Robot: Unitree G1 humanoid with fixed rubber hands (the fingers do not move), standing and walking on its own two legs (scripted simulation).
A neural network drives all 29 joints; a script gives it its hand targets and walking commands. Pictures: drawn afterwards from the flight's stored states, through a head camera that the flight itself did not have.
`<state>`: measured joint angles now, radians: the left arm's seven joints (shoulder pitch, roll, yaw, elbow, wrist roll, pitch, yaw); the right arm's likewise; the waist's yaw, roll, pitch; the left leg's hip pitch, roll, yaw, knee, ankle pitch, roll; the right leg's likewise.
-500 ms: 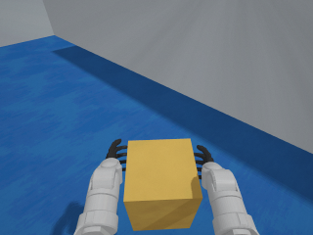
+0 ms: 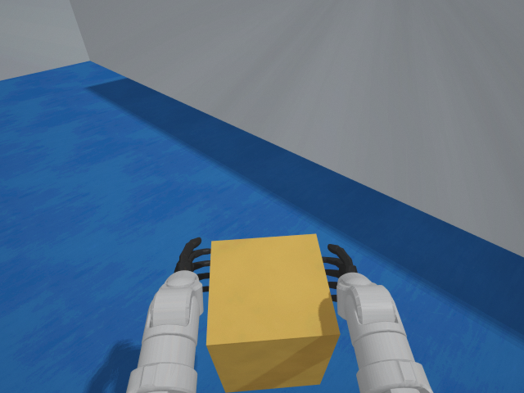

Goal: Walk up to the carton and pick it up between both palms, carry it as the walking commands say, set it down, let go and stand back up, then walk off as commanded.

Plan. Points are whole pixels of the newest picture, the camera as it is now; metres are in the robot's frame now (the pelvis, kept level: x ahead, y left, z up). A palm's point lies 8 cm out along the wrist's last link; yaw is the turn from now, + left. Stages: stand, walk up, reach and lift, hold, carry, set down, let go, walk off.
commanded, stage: carry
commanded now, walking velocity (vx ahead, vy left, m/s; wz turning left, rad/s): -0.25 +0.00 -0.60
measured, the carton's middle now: (268, 316) +0.27 +0.01 -0.02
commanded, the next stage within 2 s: none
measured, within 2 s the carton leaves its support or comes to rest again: neither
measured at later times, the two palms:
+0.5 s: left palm (227, 318) +0.21 +0.07 +0.07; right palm (430, 390) +0.12 -0.18 +0.06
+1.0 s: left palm out of the picture +0.04 +0.04 +0.06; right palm out of the picture -0.11 -0.18 +0.04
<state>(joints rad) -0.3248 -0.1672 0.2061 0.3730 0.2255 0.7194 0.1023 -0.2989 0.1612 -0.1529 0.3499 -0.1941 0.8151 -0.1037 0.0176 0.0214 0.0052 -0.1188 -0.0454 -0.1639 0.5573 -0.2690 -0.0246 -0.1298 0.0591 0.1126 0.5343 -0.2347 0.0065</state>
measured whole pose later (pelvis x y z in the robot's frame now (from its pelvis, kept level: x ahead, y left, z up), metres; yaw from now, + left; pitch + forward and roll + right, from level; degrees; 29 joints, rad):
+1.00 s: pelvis -0.24 +0.07 -0.02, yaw -33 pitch +1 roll -1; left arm -0.16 -0.13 0.02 -0.18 0.03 1.15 0.22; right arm -0.10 0.13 -0.05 -0.25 0.01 1.22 -0.23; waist 0.01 0.04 -0.11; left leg -0.63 0.11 0.10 1.10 -0.48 -0.04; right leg -0.50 -0.01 -0.07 0.73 -0.25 -0.02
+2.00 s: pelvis -0.50 +0.38 -0.01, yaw -69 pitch +1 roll -2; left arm -0.11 -0.13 0.00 -0.35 0.04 1.14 0.23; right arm -0.08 0.13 0.00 -0.35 0.00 1.17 -0.21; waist 0.04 0.01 -0.10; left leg -0.40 0.12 0.21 0.67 -0.29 0.05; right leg -0.65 -0.05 -0.08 1.15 -0.39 0.06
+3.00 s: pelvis -0.57 +0.81 -0.03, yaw -103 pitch +3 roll +0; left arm -0.12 -0.13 0.00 -0.36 0.03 1.12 0.22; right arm -0.09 0.13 -0.01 -0.38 0.04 1.14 -0.24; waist -0.05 -0.03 -0.04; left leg -0.39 0.01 0.12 0.77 -0.48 -0.02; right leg -0.62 -0.02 -0.05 0.52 -0.01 0.00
